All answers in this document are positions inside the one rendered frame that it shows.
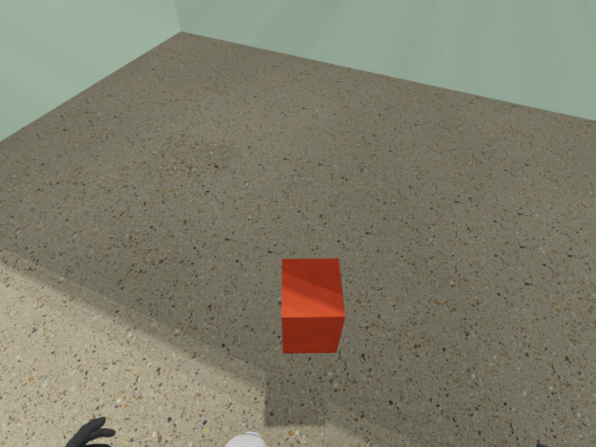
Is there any carton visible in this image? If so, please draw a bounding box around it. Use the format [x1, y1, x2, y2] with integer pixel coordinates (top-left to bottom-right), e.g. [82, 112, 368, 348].
[281, 259, 345, 354]

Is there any left robot hand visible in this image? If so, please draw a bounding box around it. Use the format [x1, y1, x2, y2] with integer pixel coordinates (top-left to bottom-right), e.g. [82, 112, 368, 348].
[65, 417, 115, 447]

